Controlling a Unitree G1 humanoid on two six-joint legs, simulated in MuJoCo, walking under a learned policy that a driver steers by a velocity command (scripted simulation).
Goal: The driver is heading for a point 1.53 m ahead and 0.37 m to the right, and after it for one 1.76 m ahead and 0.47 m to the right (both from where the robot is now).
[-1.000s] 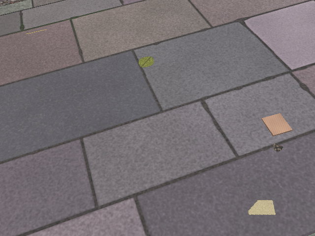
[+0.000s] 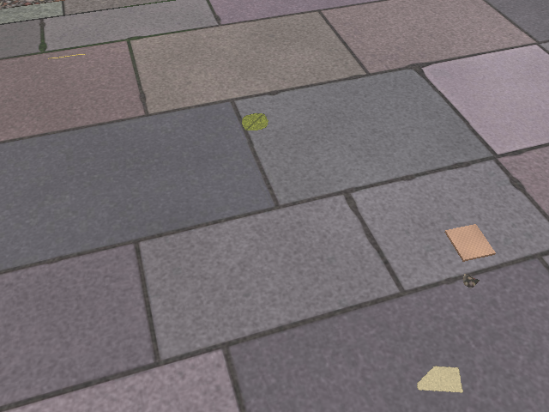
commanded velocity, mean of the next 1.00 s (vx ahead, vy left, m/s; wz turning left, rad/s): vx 0.00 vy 0.00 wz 0.00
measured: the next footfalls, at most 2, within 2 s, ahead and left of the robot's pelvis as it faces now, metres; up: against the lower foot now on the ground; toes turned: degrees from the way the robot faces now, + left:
left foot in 1.76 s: +0.50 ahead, +0.01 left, +0.04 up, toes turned +4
